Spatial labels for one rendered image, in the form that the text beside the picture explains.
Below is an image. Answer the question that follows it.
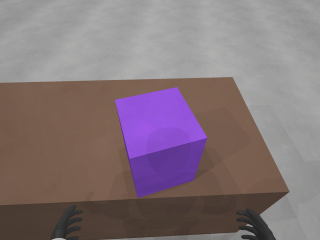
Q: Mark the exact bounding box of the carton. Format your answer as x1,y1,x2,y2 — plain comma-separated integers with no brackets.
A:
115,87,207,198

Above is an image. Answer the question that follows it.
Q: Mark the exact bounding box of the right robot hand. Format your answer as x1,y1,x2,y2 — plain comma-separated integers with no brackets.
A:
236,208,276,240

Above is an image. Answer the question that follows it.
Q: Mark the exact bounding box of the left robot hand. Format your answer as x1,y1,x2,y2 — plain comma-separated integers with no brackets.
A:
50,205,83,240

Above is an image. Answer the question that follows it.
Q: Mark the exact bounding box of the pedestal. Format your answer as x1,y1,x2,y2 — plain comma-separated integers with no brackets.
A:
0,77,290,240

